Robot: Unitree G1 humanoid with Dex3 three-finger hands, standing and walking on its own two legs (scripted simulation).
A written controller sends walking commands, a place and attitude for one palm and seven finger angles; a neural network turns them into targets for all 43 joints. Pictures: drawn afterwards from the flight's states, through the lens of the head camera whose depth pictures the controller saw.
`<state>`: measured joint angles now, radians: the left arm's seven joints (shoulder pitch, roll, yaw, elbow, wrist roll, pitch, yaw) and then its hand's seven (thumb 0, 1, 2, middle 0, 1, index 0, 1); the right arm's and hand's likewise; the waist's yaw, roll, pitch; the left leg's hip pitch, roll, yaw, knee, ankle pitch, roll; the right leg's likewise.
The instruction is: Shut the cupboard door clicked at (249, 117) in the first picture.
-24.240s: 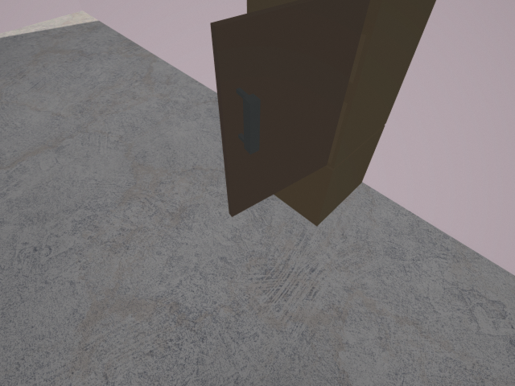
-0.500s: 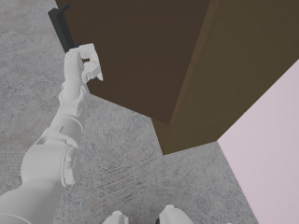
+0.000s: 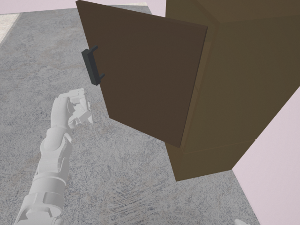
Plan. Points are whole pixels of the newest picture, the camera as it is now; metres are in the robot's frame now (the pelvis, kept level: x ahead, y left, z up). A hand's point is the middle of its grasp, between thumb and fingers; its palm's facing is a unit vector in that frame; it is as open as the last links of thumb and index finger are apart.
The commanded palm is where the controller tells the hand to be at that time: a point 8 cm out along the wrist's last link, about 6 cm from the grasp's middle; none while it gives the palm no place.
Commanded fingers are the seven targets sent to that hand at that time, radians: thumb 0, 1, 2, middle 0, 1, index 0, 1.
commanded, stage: draw the hand back to the body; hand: left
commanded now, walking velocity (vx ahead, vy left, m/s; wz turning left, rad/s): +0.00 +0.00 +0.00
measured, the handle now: (95, 65) +0.67 +0.22 +0.06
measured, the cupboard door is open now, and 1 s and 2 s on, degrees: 51 51 51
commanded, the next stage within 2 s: step back with the hand held close in 1.08 s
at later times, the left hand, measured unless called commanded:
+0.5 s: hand (28, 150) +0.24 +0.24 +0.16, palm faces +0.37 -0.87 -0.31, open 4.5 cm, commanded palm +0.19 +0.28 +0.18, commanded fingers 0.00 0.90 0.90 -0.45 -0.57 -0.45 -0.57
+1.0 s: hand out of the picture +0.19 +0.28 +0.18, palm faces +0.48 -0.78 -0.40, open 7.3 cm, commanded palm +0.14 +0.31 +0.20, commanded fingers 0.00 0.90 0.90 -0.20 -0.30 -0.20 -0.30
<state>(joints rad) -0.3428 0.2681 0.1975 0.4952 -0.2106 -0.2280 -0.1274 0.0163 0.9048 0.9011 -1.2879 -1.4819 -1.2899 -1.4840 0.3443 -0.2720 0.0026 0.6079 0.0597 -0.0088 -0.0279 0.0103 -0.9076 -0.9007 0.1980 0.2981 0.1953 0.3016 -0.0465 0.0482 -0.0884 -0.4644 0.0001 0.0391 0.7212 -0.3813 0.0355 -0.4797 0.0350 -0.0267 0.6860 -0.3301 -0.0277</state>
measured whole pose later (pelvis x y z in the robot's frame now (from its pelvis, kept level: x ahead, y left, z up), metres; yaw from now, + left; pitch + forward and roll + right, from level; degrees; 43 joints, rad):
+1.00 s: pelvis +0.01 +0.01 +0.02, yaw +2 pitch -3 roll +0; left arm 0.46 0.34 0.33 -0.36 -0.07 -0.09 0.11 0.01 0.90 0.90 -0.23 -0.32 -0.23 -0.32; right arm 0.20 -0.23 0.01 0.63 0.02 -0.10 -0.08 0.01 -0.91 -0.90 0.20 0.30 0.20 0.30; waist 0.07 0.07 -0.01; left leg -0.11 -0.03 0.02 0.43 -0.27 0.04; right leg -0.12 0.01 -0.04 0.42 -0.24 -0.01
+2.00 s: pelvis -0.08 +0.02 +0.00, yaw +1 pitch -1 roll -1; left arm 0.48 0.39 0.45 -0.46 0.00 -0.24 0.15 0.01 0.89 0.90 -0.21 -0.30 -0.22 -0.30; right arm 0.26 -0.23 0.00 0.56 0.01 -0.04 -0.08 0.01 -0.90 -0.90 0.20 0.30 0.20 0.30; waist 0.01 0.00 0.00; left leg -0.43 -0.03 0.05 0.72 -0.31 0.08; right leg -0.43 0.00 -0.02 0.66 -0.22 0.01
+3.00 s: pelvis -0.27 +0.03 +0.02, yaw +0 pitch +4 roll -2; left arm 0.61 0.45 0.44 -0.60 -0.06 -0.18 0.15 0.01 0.89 0.90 -0.21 -0.30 -0.21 -0.30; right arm 0.25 -0.14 0.04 0.61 -0.02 -0.12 -0.06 0.01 -0.90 -0.90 0.20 0.30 0.20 0.30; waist 0.00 -0.05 -0.08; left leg -0.48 0.00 0.04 0.38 -0.05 0.00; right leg -0.07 0.07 -0.02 0.40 -0.43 -0.04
